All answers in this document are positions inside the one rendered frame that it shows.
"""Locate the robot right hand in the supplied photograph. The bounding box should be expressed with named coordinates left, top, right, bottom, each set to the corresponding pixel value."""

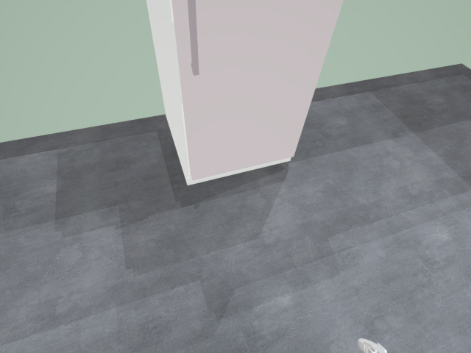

left=358, top=338, right=387, bottom=353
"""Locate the fridge door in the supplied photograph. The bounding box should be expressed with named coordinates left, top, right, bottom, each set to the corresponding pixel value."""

left=171, top=0, right=344, bottom=181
